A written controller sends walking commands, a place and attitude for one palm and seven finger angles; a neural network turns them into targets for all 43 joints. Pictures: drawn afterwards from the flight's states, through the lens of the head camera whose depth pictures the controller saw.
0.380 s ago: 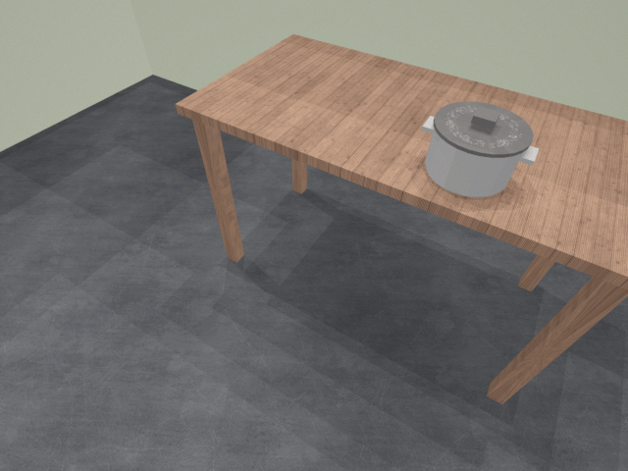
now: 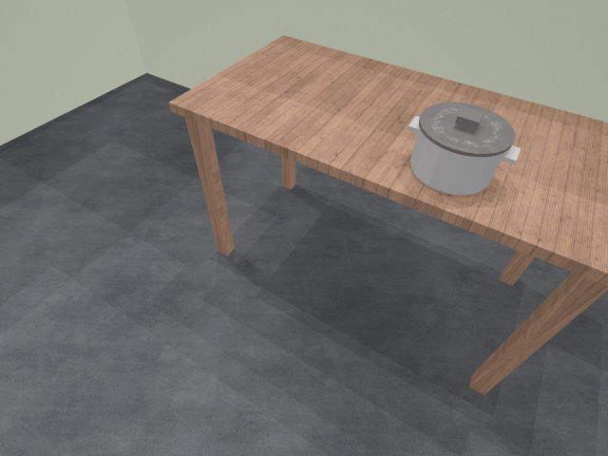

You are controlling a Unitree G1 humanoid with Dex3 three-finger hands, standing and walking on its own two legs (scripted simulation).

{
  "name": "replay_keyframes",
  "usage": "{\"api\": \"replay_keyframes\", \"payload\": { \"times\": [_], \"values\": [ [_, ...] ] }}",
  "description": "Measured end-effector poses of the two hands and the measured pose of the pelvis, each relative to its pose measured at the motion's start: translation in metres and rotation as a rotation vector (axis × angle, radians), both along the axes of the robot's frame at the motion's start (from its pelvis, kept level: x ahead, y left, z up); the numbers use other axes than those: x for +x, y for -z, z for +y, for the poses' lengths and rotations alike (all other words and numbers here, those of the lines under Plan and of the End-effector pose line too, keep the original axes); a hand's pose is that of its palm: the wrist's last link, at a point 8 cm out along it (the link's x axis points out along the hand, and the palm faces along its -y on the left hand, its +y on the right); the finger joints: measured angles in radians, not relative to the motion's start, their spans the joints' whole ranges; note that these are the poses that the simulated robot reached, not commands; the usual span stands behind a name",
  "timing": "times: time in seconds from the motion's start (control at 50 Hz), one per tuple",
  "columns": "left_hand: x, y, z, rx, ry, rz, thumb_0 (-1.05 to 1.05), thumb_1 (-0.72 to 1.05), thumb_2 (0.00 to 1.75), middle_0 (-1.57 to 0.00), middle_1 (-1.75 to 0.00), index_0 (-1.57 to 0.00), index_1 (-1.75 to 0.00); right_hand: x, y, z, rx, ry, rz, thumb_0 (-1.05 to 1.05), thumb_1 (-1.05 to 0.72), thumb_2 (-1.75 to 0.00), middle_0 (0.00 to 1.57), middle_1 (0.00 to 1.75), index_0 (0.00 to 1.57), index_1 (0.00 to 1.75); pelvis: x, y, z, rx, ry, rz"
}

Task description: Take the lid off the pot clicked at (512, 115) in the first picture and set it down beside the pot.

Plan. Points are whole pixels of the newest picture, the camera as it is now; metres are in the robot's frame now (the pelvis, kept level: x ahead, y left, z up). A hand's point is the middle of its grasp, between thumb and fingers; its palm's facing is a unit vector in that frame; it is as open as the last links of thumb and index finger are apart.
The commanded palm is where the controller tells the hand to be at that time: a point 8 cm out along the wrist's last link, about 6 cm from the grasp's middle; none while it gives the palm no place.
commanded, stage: look at it before walking up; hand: left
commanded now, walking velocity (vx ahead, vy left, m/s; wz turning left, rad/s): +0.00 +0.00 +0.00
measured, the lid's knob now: (469, 117) +0.77 -0.31 +0.06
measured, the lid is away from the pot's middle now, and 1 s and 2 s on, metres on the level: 0.00 0.00 0.00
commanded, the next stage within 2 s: turn to face it in 0.26 s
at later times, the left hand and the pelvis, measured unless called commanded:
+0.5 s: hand out of the picture +0.06 +0.24 -0.16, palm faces -0.03 -0.95 -0.31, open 7.4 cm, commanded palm none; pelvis +0.01 +0.00 +0.00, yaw -1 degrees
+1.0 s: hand out of the picture +0.05 +0.17 -0.17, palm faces -0.20 -0.95 -0.23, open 7.4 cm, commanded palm none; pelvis -0.01 -0.02 +0.00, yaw -16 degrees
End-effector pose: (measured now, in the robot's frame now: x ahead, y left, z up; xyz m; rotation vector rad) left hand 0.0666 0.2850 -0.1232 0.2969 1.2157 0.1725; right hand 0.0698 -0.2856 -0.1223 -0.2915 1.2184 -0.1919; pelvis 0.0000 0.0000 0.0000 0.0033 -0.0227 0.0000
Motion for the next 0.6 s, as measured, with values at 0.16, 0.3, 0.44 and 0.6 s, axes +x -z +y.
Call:
{"api": "replay_keyframes", "payload": {
  "times": [0.16,0.3,0.44,0.6],
  "values": [
    [-0.003,0.001,0.001,-0.002,-0.009,0.016,0.01,0.90,0.90,-0.21,-0.30,-0.21,-0.30,0.002,-0.001,0.001,-0.003,-0.002,0.006,0.01,-0.91,-0.89,0.20,0.30,0.20,0.30,0.003,-0.001,0.001,0.000,-0.001,0.001],
    [-0.006,0.002,0.002,-0.001,-0.013,0.031,0.01,0.90,0.90,-0.21,-0.30,-0.21,-0.30,0.003,0.000,0.003,0.000,-0.002,0.015,0.01,-0.91,-0.89,0.20,0.30,0.20,0.30,0.005,-0.001,0.001,0.000,-0.001,0.002],
    [-0.008,0.002,0.002,-0.001,-0.017,0.041,0.01,0.90,0.90,-0.21,-0.30,-0.21,-0.30,0.002,0.002,0.005,0.005,0.001,0.020,0.01,-0.91,-0.89,0.20,0.30,0.20,0.30,0.007,-0.001,0.002,0.000,0.004,0.001],
    [-0.009,0.012,-0.011,-0.016,0.015,0.081,0.01,0.91,0.90,-0.20,-0.30,-0.20,-0.30,-0.010,0.011,0.015,0.031,0.082,-0.021,0.01,-0.91,-0.89,0.20,0.30,0.20,0.30,0.001,0.006,0.000,0.011,0.083,0.003]
  ]
}}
